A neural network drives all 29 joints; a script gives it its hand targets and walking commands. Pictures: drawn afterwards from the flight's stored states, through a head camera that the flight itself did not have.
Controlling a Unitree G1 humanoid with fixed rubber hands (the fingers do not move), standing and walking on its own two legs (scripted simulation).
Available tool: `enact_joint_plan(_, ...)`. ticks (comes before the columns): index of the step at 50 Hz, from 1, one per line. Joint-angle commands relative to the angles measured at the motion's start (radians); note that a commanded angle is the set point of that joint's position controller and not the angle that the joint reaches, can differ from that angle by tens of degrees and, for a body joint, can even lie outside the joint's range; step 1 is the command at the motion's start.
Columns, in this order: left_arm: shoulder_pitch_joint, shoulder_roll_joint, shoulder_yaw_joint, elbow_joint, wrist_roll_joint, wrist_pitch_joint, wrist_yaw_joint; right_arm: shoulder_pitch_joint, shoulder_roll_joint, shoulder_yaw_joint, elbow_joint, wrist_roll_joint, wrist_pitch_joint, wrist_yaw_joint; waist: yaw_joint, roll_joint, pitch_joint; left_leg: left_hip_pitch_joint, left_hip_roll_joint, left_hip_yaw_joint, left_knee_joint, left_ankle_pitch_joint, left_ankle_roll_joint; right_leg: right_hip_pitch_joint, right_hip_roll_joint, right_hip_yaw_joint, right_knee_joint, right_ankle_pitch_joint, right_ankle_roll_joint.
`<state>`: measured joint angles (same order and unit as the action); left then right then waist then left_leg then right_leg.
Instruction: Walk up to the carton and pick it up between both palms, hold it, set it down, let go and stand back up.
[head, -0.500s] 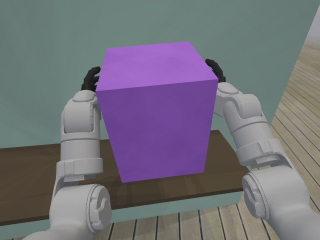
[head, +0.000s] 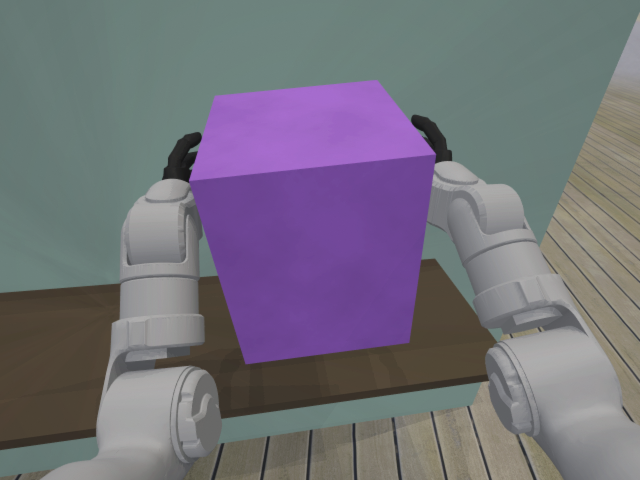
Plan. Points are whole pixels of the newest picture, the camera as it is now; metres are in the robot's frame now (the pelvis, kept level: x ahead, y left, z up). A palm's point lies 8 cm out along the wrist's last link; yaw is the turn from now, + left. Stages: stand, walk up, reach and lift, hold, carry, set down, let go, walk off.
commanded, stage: hold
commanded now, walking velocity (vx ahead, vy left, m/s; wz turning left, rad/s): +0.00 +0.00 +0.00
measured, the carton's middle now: (312, 219) +0.36 +0.00 +0.24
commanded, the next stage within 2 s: none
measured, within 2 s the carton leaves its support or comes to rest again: neither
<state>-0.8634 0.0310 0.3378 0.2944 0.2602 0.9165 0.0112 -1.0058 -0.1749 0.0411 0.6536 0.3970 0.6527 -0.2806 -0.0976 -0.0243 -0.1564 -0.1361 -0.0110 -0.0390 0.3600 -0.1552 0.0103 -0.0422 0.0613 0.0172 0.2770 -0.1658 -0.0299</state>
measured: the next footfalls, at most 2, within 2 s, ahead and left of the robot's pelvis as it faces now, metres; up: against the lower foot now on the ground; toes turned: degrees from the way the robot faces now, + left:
none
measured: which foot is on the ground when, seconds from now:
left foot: down 0.00-1.00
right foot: down 0.00-1.00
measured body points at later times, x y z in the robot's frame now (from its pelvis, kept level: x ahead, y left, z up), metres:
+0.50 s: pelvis +0.00 +0.00 +0.00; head -0.09 +0.02 +0.44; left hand +0.38 +0.15 +0.28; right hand +0.38 -0.15 +0.30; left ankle +0.03 +0.11 -0.75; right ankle -0.01 -0.10 -0.75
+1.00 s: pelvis +0.00 +0.00 +0.00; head -0.09 +0.02 +0.44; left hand +0.38 +0.15 +0.27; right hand +0.38 -0.15 +0.30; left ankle +0.03 +0.11 -0.75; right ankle -0.01 -0.10 -0.75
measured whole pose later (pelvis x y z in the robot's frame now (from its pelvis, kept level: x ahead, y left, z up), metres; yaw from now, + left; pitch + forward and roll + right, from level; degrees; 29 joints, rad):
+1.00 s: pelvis +0.00 +0.00 +0.00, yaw +0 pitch -4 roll -1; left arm -0.86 0.03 0.34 0.31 0.26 0.91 0.01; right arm -1.01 -0.18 0.05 0.66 0.41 0.67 -0.29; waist -0.10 -0.02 -0.16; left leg -0.13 -0.01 -0.04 0.36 -0.16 0.01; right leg -0.04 0.07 0.02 0.27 -0.16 -0.03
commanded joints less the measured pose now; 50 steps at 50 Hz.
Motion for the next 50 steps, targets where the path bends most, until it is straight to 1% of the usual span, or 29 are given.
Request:
enact_joint_plan(1,-0.800,-0.571,-0.426,-0.159,-0.206,-0.093,-0.133,-0.764,0.676,0.230,-0.307,0.164,-0.024,0.121,-0.007,0.075,-0.335,0.182,-0.005,-0.008,-0.011,0.204,-0.056,0.020,0.012,-0.003,-0.016,0.219,0.074)
enact_joint_plan(3,-0.798,-0.561,-0.419,-0.160,-0.201,-0.092,-0.134,-0.759,0.680,0.241,-0.293,0.166,-0.020,0.121,-0.002,0.062,-0.320,0.171,-0.006,-0.008,-0.018,0.193,-0.048,0.016,0.010,-0.002,-0.019,0.215,0.077)
enact_joint_plan(4,-0.804,-0.564,-0.426,-0.164,-0.205,-0.093,-0.134,-0.765,0.678,0.237,-0.297,0.166,-0.022,0.121,-0.007,0.067,-0.327,0.172,-0.005,-0.010,-0.018,0.189,-0.049,0.013,0.009,-0.001,-0.015,0.216,0.076)
enact_joint_plan(5,-0.801,-0.564,-0.423,-0.161,-0.199,-0.091,-0.133,-0.767,0.679,0.245,-0.299,0.166,-0.020,0.121,0.002,0.063,-0.311,0.170,-0.004,-0.008,-0.017,0.201,-0.048,0.014,0.009,-0.001,-0.021,0.218,0.075)
enact_joint_plan(7,-0.785,-0.564,-0.421,-0.155,-0.198,-0.090,-0.133,-0.765,0.685,0.249,-0.314,0.167,-0.021,0.118,0.002,0.054,-0.330,0.183,-0.006,-0.008,-0.009,0.218,-0.049,0.025,0.009,0.002,-0.018,0.249,0.079)
enact_joint_plan(8,-0.793,-0.563,-0.423,-0.172,-0.203,-0.090,-0.134,-0.762,0.685,0.254,-0.313,0.176,-0.021,0.118,0.003,0.055,-0.333,0.181,-0.008,-0.007,-0.011,0.215,-0.047,0.027,0.007,0.002,-0.016,0.250,0.082)
enact_joint_plan(10,-0.795,-0.566,-0.422,-0.168,-0.209,-0.090,-0.134,-0.771,0.693,0.254,-0.328,0.175,-0.021,0.116,0.005,0.044,-0.332,0.173,-0.008,-0.005,-0.015,0.200,-0.042,0.027,0.006,0.005,-0.018,0.242,0.084)
enact_joint_plan(13,-0.785,-0.548,-0.392,-0.129,-0.194,-0.087,-0.139,-0.781,0.692,0.246,-0.309,0.165,-0.017,0.116,0.016,0.025,-0.300,0.157,-0.009,-0.003,-0.027,0.157,-0.030,0.016,0.002,0.007,-0.024,0.215,0.087)
enact_joint_plan(15,-0.782,-0.560,-0.403,-0.127,-0.194,-0.089,-0.142,-0.782,0.691,0.248,-0.315,0.163,-0.021,0.114,0.011,0.039,-0.303,0.152,-0.009,-0.001,-0.026,0.164,-0.032,0.022,-0.001,0.009,-0.026,0.226,0.086)
enact_joint_plan(16,-0.783,-0.561,-0.404,-0.124,-0.193,-0.089,-0.145,-0.790,0.693,0.250,-0.325,0.161,-0.022,0.113,0.009,0.031,-0.316,0.158,-0.010,-0.002,-0.025,0.165,-0.030,0.026,-0.001,0.011,-0.026,0.231,0.088)
enact_joint_plan(17,-0.780,-0.559,-0.401,-0.126,-0.192,-0.089,-0.146,-0.779,0.691,0.245,-0.313,0.164,-0.020,0.112,0.010,0.043,-0.307,0.159,-0.008,-0.002,-0.020,0.175,-0.032,0.027,-0.001,0.011,-0.023,0.233,0.088)
enact_joint_plan(19,-0.799,-0.563,-0.410,-0.138,-0.201,-0.090,-0.147,-0.781,0.693,0.241,-0.314,0.162,-0.019,0.110,0.001,0.049,-0.314,0.159,-0.009,-0.004,-0.018,0.174,-0.040,0.023,0.000,0.010,-0.023,0.230,0.083)
enact_joint_plan(20,-0.805,-0.566,-0.418,-0.143,-0.204,-0.092,-0.147,-0.777,0.689,0.238,-0.309,0.163,-0.018,0.111,-0.005,0.061,-0.329,0.163,-0.009,-0.005,-0.018,0.171,-0.041,0.022,0.000,0.011,-0.022,0.230,0.084)
enact_joint_plan(21,-0.807,-0.560,-0.415,-0.138,-0.206,-0.091,-0.146,-0.782,0.688,0.232,-0.304,0.161,-0.017,0.111,-0.009,0.059,-0.324,0.160,-0.009,-0.004,-0.020,0.165,-0.042,0.023,-0.002,0.008,-0.023,0.222,0.081)
enact_joint_plan(23,-0.822,-0.562,-0.418,-0.135,-0.205,-0.094,-0.146,-0.774,0.693,0.226,-0.288,0.154,-0.017,0.114,-0.010,0.067,-0.313,0.146,-0.009,-0.006,-0.027,0.136,-0.039,0.016,-0.004,0.010,-0.023,0.202,0.081)
enact_joint_plan(24,-0.807,-0.553,-0.403,-0.116,-0.196,-0.094,-0.145,-0.777,0.685,0.224,-0.279,0.151,-0.016,0.116,-0.005,0.063,-0.303,0.141,-0.006,-0.006,-0.033,0.130,-0.037,0.020,-0.003,0.009,-0.027,0.192,0.079)
enact_joint_plan(27,-0.817,-0.547,-0.392,-0.110,-0.195,-0.102,-0.142,-0.792,0.691,0.227,-0.266,0.148,-0.017,0.120,0.009,0.047,-0.308,0.127,-0.008,-0.003,-0.037,0.124,-0.033,0.024,-0.005,0.011,-0.024,0.186,0.083)
enact_joint_plan(28,-0.816,-0.552,-0.394,-0.111,-0.193,-0.100,-0.142,-0.785,0.690,0.225,-0.267,0.151,-0.019,0.120,0.008,0.058,-0.305,0.133,-0.008,-0.003,-0.035,0.135,-0.035,0.020,-0.004,0.011,-0.024,0.194,0.082)
enact_joint_plan(30,-0.808,-0.554,-0.395,-0.102,-0.189,-0.097,-0.143,-0.799,0.689,0.227,-0.278,0.151,-0.021,0.118,0.005,0.053,-0.317,0.142,-0.008,-0.003,-0.031,0.147,-0.035,0.024,-0.003,0.009,-0.024,0.206,0.085)
enact_joint_plan(33,-0.786,-0.551,-0.391,-0.103,-0.189,-0.095,-0.144,-0.785,0.684,0.241,-0.283,0.160,-0.021,0.115,0.011,0.045,-0.316,0.148,-0.007,-0.004,-0.024,0.174,-0.037,0.026,0.002,0.005,-0.019,0.232,0.085)
enact_joint_plan(37,-0.814,-0.557,-0.410,-0.137,-0.206,-0.098,-0.143,-0.784,0.696,0.237,-0.303,0.166,-0.019,0.111,-0.001,0.053,-0.338,0.164,-0.010,-0.002,-0.017,0.187,-0.043,0.025,0.002,0.008,-0.018,0.241,0.084)
enact_joint_plan(38,-0.817,-0.566,-0.422,-0.154,-0.212,-0.099,-0.141,-0.781,0.693,0.236,-0.310,0.174,-0.021,0.110,-0.006,0.067,-0.355,0.171,-0.010,-0.007,-0.010,0.202,-0.047,0.028,0.004,0.009,-0.015,0.251,0.082)
enact_joint_plan(40,-0.792,-0.560,-0.413,-0.128,-0.204,-0.091,-0.142,-0.773,0.679,0.237,-0.306,0.170,-0.016,0.108,-0.008,0.066,-0.327,0.173,-0.009,-0.007,-0.010,0.200,-0.048,0.025,0.002,0.008,-0.022,0.246,0.082)
enact_joint_plan(41,-0.793,-0.564,-0.422,-0.145,-0.209,-0.092,-0.143,-0.766,0.681,0.240,-0.308,0.172,-0.015,0.108,-0.009,0.063,-0.336,0.175,-0.007,-0.011,-0.013,0.203,-0.047,0.028,0.004,0.008,-0.022,0.248,0.081)
enact_joint_plan(43,-0.783,-0.559,-0.407,-0.123,-0.197,-0.088,-0.145,-0.766,0.673,0.232,-0.297,0.165,-0.015,0.108,-0.008,0.062,-0.316,0.166,-0.010,-0.007,-0.016,0.192,-0.047,0.030,0.004,0.008,-0.023,0.238,0.081)
enact_joint_plan(46,-0.793,-0.568,-0.415,-0.134,-0.196,-0.089,-0.144,-0.776,0.671,0.230,-0.292,0.169,-0.018,0.114,-0.004,0.079,-0.303,0.161,-0.006,-0.011,-0.019,0.184,-0.050,0.021,0.004,0.003,-0.024,0.212,0.076)
enact_joint_plan(47,-0.802,-0.570,-0.415,-0.133,-0.194,-0.091,-0.143,-0.781,0.672,0.231,-0.290,0.163,-0.018,0.116,-0.004,0.074,-0.299,0.158,-0.004,-0.011,-0.022,0.177,-0.049,0.015,0.005,0.006,-0.026,0.198,0.074)
enact_joint_plan(49,-0.814,-0.571,-0.424,-0.156,-0.205,-0.096,-0.137,-0.781,0.685,0.238,-0.304,0.168,-0.022,0.119,-0.001,0.065,-0.329,0.166,-0.003,-0.014,-0.014,0.204,-0.049,0.023,0.008,0.005,-0.020,0.224,0.075)
enact_joint_plan(50,-0.815,-0.575,-0.430,-0.163,-0.205,-0.096,-0.134,-0.785,0.683,0.240,-0.312,0.171,-0.024,0.119,0.000,0.075,-0.345,0.176,-0.003,-0.014,-0.012,0.208,-0.051,0.029,0.009,0.002,-0.017,0.229,0.076)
